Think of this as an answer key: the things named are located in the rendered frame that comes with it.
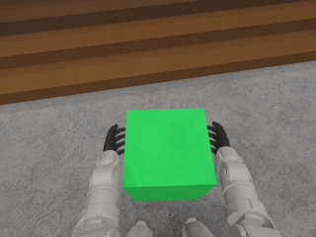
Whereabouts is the carton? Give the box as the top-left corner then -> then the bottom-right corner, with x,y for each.
122,109 -> 217,201

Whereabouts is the right robot thigh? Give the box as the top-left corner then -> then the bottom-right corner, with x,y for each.
181,221 -> 214,237

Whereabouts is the left robot upper arm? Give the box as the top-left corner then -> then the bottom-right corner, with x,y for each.
74,226 -> 120,237

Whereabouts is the robot right shin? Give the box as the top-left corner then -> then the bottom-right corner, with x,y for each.
186,217 -> 197,224

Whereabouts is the left robot hand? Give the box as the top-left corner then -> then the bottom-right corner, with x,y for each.
103,124 -> 126,155

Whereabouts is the right robot hand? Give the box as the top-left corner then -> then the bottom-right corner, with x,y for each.
207,121 -> 230,155

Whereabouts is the right robot upper arm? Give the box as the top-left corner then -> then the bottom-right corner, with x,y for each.
226,222 -> 281,237

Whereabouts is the left robot forearm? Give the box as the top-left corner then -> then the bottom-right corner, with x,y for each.
72,150 -> 122,237

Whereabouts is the right robot forearm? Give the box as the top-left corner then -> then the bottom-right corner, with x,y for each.
215,146 -> 280,235

